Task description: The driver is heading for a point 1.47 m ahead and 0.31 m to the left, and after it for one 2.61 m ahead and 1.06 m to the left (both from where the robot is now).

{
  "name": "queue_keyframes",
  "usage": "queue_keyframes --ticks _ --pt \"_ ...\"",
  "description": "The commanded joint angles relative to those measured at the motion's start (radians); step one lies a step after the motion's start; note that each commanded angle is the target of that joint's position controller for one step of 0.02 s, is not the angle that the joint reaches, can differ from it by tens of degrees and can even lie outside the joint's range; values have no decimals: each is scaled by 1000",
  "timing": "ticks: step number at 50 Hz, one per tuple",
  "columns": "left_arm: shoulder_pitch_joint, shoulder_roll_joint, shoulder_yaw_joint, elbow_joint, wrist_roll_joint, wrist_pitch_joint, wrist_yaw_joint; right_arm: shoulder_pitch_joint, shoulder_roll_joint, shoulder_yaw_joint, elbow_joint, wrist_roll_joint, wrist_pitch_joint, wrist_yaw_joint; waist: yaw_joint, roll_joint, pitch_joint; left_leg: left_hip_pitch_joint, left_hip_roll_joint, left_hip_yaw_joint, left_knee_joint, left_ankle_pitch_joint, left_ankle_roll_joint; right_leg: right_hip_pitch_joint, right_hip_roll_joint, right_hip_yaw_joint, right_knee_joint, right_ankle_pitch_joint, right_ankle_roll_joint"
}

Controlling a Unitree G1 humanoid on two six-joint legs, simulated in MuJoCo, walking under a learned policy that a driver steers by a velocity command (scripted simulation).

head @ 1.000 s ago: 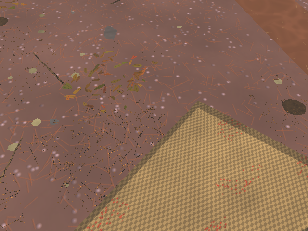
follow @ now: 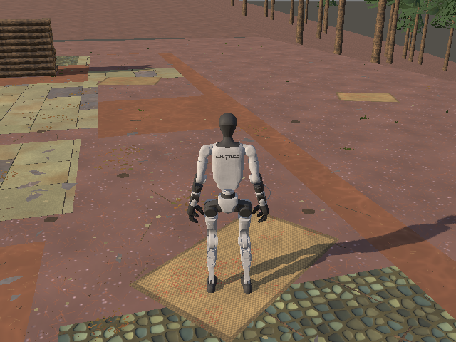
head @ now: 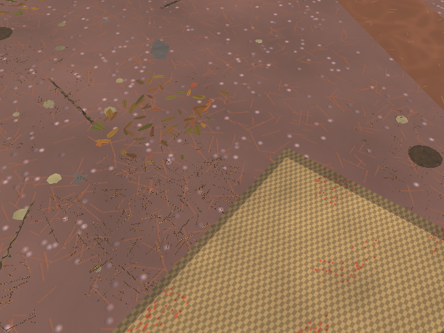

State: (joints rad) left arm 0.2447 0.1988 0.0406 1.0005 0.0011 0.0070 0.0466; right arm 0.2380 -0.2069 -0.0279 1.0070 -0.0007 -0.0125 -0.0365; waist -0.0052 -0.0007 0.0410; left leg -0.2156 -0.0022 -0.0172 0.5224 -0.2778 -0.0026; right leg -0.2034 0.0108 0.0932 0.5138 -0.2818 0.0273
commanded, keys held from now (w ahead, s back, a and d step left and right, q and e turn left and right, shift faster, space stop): no key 0.36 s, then w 0.40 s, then w+q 0.24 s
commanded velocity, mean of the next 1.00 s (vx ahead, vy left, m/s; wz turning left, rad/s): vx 0.21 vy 0.00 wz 0.05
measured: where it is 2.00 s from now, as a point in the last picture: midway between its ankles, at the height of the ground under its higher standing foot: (182, 257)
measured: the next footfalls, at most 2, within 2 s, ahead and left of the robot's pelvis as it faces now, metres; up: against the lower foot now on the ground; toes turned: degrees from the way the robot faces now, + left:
left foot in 1.06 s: +0.41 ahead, +0.12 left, +0.00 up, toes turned +9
right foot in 1.54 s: +0.73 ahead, +0.00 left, +0.00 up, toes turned +25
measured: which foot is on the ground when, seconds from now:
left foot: down 0.00-0.60, up 0.62-1.00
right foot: down 0.00-1.00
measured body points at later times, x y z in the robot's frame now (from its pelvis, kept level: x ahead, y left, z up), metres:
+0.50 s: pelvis +0.01 +0.00 +0.00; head +0.01 +0.00 +0.45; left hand +0.01 +0.24 -0.16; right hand +0.01 -0.25 -0.16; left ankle +0.00 +0.12 -0.73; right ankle -0.01 -0.13 -0.73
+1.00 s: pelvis +0.20 +0.00 -0.01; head +0.24 +0.00 +0.44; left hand +0.07 +0.23 -0.14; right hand +0.45 -0.20 -0.11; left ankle +0.37 +0.12 -0.71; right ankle +0.01 -0.12 -0.74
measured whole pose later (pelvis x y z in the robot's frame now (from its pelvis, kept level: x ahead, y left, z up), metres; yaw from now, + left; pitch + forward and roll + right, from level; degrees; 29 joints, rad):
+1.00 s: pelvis +0.20 +0.00 -0.01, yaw +4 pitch +2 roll +0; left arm 0.52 0.21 0.02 1.08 0.00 -0.08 0.02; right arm -0.03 -0.23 -0.02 0.85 0.03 -0.08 0.06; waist 0.09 0.02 0.02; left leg -0.63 0.03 0.07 0.60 -0.03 0.09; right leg 0.20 0.01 -0.08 0.15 -0.39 0.00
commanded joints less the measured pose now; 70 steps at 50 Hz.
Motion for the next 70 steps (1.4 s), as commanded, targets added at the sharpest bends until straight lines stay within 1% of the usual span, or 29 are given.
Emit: queue_keyframes --ticks 1,18,20,22,25,26,28,29,30,31,32,33,34,36,38,42,48,50,52,53,54,55,56,57,58,59,61,65,70 --pt "31 94 14 -9 -1 -8 4 31 -99 -16 -17 1 -7 -3 0 3 3 -9 24 -23 -108 91 18 -20 -8 -6 -85 143 -20" --pt "68 75 -5 72 -3 -8 4 71 -78 -4 37 2 -2 -3 1 4 18 -6 18 -20 -119 93 23 -30 -6 -21 -97 131 -15" --pt "93 60 -9 88 -7 -6 7 94 -83 -6 53 7 3 -7 -1 25 8 -11 5 -21 -140 -182 39 -43 33 -64 -66 -91 -25" --pt "75 73 -5 72 -11 -15 8 107 -129 -20 45 19 3 -11 -11 73 71 -64 60 -113 -193 -486 96 -145 50 -90 10 -306 -51" --pt "35 30 -16 40 -17 -61 -12 165 -191 -46 48 29 -22 -5 -30 192 109 -76 283 -428 -350 -601 223 -217 9 -114 237 -158 -63" --pt "44 34 -14 39 -22 -72 -20 135 -188 -46 35 26 -28 -3 -9 178 119 -117 306 -451 -365 -571 236 -194 -13 -104 260 -151 -79" --pt "140 15 -14 68 -28 -88 -30 11 -177 -43 -10 39 -30 6 71 164 126 -240 243 -321 -319 -480 184 -1 -17 -121 54 -152 -120" --pt "210 21 -7 101 -23 -90 -30 -31 -163 -40 -29 45 -29 8 102 121 128 -305 165 -220 -231 -393 144 129 8 -123 -61 -90 -118" --pt "305 71 9 130 -15 -90 -29 -49 -119 -29 -43 40 -35 11 124 -16 85 -377 79 -104 -6 -263 97 249 -77 30 -144 -113 -128" --pt "426 182 36 143 -21 -93 -32 -58 -56 -14 -68 33 -51 15 150 -261 28 -507 -22 54 320 -183 42 350 -285 382 -323 -298 -215" --pt "426 216 36 138 -2 -110 -45 -77 -69 -18 -94 46 -70 15 132 -292 68 -619 -24 -14 520 -274 57 291 -403 645 -400 -402 -310" --pt "335 147 16 108 -2 -124 -46 -71 -97 -22 -93 55 -82 22 83 -159 129 -680 39 -64 634 -196 75 265 -393 590 -392 -389 -305" --pt "279 113 6 87 -8 -131 -51 -43 -99 -23 -78 51 -92 31 56 -114 124 -695 66 -65 652 -97 89 268 -343 469 -384 -299 -267" --pt "236 91 -5 64 -13 -125 -56 -61 -127 -37 -75 27 -104 38 41 -76 96 -674 106 -40 577 38 86 288 -275 282 -388 -40 -206" --pt "288 62 -16 73 -3 -110 -49 -93 -100 -36 -82 23 -102 51 53 -96 64 -628 107 4 508 105 62 289 -225 154 -385 166 -188" --pt "299 123 -9 58 9 -97 -23 -260 -38 -6 -154 28 -85 65 81 -82 92 -551 79 55 265 239 26 192 -198 1 -415 279 -183" --pt "300 160 6 60 -8 -102 -21 -373 -75 3 -233 36 -78 97 62 -89 117 -425 41 76 77 276 95 244 -256 -123 -401 431 -164" --pt "268 189 16 44 -3 -93 -18 -318 -112 -15 -235 29 -81 106 8 -115 38 -303 -14 118 84 215 135 307 -268 -167 -256 833 -139" --pt "232 209 20 15 10 -73 -14 -47 -195 -65 -166 36 -74 103 -132 -128 -134 43 -86 140 66 203 185 251 -232 -217 110 1077 -94" --pt "226 201 11 -20 22 -77 -12 110 -269 -93 -139 35 -62 89 -186 -37 -225 340 46 -88 47 142 237 -4 -191 -223 414 807 -60" --pt "339 31 -39 -54 32 -110 -40 160 -342 -102 -135 24 -60 86 -78 256 -392 672 334 -701 -96 -109 445 -414 35 -147 813 -140 2" --pt "234 112 -19 -60 -10 -158 -52 171 -255 -82 -123 17 -61 78 -133 178 -398 669 331 -838 -246 -156 422 -528 28 35 952 -226 -32" --pt "127 170 -4 -111 -43 -183 -55 97 -219 -73 -137 14 -71 73 -115 155 -227 539 301 -687 -259 -68 367 -613 -25 31 947 -153 -60" --pt "72 189 0 -129 -38 -194 -45 5 -192 -64 -167 14 -82 75 -71 17 -157 363 259 -556 -275 64 336 -560 -74 26 873 -64 -70" --pt "56 198 13 -131 -23 -190 -34 -60 -170 -57 -190 7 -87 80 -23 -40 -107 209 219 -460 -290 176 318 -491 -101 16 795 -27 -65" --pt "75 193 20 -138 -12 -175 -29 -93 -156 -50 -205 -4 -90 78 20 -25 -95 108 187 -397 -312 232 313 -415 -126 25 751 -14 -59" --pt "82 161 23 -159 2 -148 -25 -88 -155 -48 -210 9 -86 72 50 7 -57 -4 160 -334 -345 264 315 -375 -141 9 647 -18 -34" --pt "-106 141 20 -242 21 -129 -18 6 -209 -63 -204 14 -82 38 6 32 3 -118 98 -245 -362 275 286 -387 -104 -40 335 211 19" --pt "-288 125 9 -313 -2 -138 -37 112 -219 -68 -187 30 -65 26 -68 68 -20 -78 82 -267 -299 202 218 -273 -23 -43 30 423 20"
